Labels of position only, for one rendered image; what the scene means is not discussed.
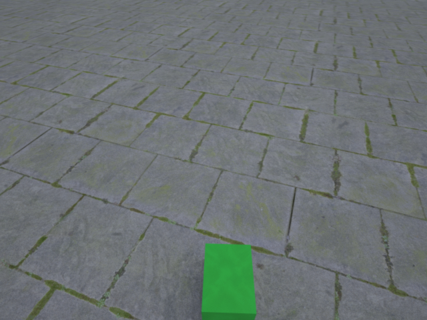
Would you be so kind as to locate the carton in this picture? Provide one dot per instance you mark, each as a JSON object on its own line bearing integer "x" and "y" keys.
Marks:
{"x": 228, "y": 283}

